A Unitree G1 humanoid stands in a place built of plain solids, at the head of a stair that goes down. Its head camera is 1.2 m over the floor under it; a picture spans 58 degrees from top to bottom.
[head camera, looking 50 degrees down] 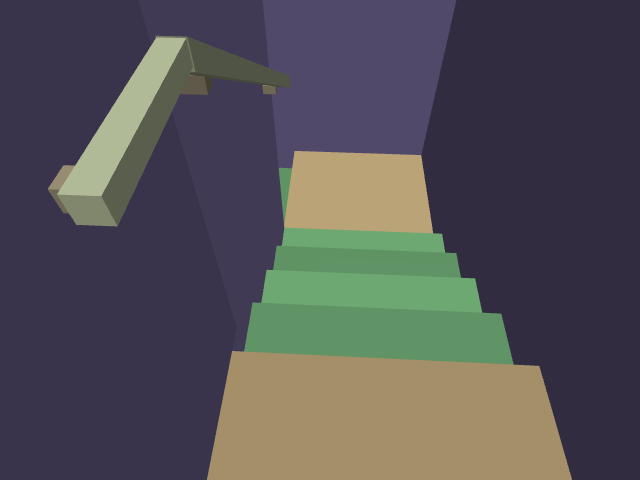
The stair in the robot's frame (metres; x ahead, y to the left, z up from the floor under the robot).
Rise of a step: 0.17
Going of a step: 0.27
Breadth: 0.90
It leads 3 degrees to the right of straight ahead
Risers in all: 5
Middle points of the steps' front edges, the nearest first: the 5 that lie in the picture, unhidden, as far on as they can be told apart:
0.55 -0.19 0.00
0.82 -0.20 -0.16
1.09 -0.22 -0.33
1.36 -0.23 -0.50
1.63 -0.24 -0.66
